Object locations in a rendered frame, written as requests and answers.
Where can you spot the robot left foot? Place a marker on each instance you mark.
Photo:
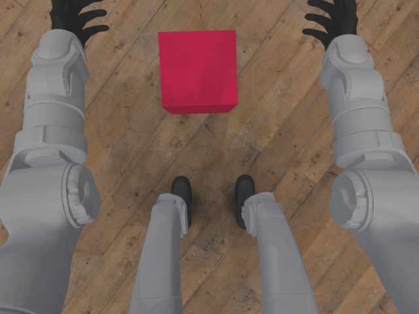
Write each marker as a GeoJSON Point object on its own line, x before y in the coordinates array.
{"type": "Point", "coordinates": [182, 187]}

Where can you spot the left robot hand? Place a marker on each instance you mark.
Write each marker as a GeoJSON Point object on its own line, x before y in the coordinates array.
{"type": "Point", "coordinates": [65, 15]}

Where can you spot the robot foot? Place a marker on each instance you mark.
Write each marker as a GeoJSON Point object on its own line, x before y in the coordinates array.
{"type": "Point", "coordinates": [182, 187]}
{"type": "Point", "coordinates": [245, 188]}

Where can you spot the right robot hand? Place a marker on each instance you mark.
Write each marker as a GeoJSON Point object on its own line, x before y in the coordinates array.
{"type": "Point", "coordinates": [343, 20]}

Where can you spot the robot right forearm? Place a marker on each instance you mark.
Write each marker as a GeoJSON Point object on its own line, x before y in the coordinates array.
{"type": "Point", "coordinates": [359, 109]}

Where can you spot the right robot upper arm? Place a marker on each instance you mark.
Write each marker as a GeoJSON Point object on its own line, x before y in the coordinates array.
{"type": "Point", "coordinates": [380, 208]}

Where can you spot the carton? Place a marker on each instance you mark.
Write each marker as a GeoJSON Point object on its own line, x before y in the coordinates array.
{"type": "Point", "coordinates": [198, 71]}

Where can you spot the robot right foot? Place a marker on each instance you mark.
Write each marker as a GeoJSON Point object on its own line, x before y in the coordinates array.
{"type": "Point", "coordinates": [245, 188]}

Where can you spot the left robot upper arm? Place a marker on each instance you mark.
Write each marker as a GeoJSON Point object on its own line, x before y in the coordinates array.
{"type": "Point", "coordinates": [44, 210]}

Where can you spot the robot left forearm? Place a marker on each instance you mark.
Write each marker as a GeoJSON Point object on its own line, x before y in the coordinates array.
{"type": "Point", "coordinates": [54, 107]}

